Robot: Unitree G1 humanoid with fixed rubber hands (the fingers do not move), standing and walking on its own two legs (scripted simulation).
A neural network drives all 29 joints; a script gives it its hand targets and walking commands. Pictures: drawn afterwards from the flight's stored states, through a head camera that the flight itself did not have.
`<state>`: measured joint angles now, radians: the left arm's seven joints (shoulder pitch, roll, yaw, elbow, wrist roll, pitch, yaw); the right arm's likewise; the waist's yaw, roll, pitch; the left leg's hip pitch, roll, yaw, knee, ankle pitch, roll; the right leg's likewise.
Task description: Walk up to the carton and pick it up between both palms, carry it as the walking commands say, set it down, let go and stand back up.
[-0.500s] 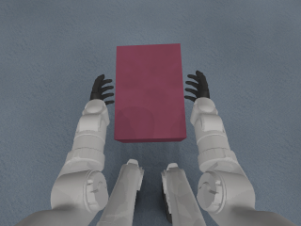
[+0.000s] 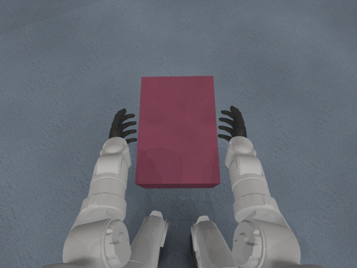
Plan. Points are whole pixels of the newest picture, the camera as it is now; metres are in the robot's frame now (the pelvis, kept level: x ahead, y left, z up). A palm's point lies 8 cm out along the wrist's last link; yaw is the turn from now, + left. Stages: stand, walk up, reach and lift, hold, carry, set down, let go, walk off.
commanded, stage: reach and lift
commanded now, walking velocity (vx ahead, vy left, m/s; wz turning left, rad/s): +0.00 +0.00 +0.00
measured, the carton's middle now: (178, 134) +0.44 +0.03 -0.13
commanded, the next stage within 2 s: none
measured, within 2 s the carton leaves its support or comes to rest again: neither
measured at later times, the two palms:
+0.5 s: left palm (111, 134) +0.36 +0.16 +0.03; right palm (250, 133) +0.38 -0.12 +0.04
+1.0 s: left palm (101, 124) +0.35 +0.16 +0.10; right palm (267, 125) +0.37 -0.13 +0.11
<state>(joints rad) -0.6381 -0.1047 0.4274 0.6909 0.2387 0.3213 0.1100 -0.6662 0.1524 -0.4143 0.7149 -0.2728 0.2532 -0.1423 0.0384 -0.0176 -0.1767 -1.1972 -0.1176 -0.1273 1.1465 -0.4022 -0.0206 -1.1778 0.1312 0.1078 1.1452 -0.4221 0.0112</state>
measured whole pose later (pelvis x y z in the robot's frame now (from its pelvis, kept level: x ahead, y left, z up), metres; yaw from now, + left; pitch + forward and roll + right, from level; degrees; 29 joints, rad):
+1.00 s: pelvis +0.04 +0.00 +0.10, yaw +0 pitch +6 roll +0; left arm -0.37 -0.18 0.35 0.50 0.29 0.50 0.06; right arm -0.38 0.19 -0.34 0.53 -0.32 0.46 -0.08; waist 0.04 0.00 -0.10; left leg -0.39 -0.08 -0.15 0.52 -0.22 0.00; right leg -0.38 0.08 0.14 0.52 -0.24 -0.01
